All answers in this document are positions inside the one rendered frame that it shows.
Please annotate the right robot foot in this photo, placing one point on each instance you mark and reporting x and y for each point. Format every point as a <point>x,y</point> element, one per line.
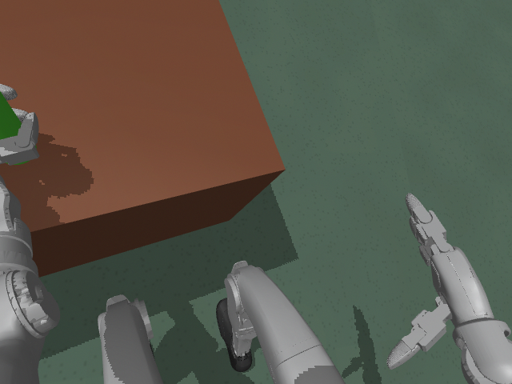
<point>239,364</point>

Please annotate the right robot arm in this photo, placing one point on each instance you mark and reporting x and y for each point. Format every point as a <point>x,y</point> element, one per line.
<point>486,351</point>

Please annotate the left robot arm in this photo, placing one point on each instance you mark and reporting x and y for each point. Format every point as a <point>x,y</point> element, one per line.
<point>27,310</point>

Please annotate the can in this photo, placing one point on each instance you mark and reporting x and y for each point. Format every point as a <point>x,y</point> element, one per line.
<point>9,122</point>

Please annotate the left robot hand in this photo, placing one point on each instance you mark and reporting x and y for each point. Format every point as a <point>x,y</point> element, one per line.
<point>20,148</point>

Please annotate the right robot hand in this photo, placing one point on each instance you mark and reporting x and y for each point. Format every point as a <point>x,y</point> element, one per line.
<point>461,295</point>

